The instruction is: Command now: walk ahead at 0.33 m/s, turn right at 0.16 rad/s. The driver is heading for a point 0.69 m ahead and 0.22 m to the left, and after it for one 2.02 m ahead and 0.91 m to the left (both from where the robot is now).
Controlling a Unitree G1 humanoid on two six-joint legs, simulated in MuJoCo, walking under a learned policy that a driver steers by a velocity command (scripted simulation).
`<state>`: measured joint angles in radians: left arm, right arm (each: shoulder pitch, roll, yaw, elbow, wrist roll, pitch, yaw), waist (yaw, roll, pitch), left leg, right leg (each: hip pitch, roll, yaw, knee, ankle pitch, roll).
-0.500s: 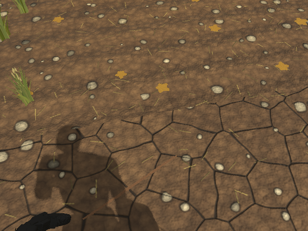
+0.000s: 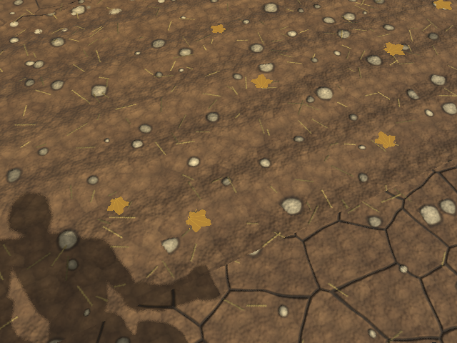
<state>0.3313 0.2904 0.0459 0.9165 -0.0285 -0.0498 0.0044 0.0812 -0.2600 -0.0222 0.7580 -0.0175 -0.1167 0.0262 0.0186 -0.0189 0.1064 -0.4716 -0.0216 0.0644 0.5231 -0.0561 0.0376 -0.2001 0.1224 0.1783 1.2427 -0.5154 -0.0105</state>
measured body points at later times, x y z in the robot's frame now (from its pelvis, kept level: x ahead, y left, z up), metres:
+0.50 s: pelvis +0.14 +0.00 +0.01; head +0.16 +0.00 +0.46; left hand +0.28 +0.28 -0.09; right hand +0.27 -0.26 -0.12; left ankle +0.14 +0.10 -0.72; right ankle +0.18 -0.14 -0.72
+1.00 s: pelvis +0.19 +0.08 +0.03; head +0.19 +0.12 +0.48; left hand +0.25 +0.42 -0.06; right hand +0.36 -0.16 -0.06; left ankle +0.14 +0.13 -0.72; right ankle +0.33 -0.06 -0.66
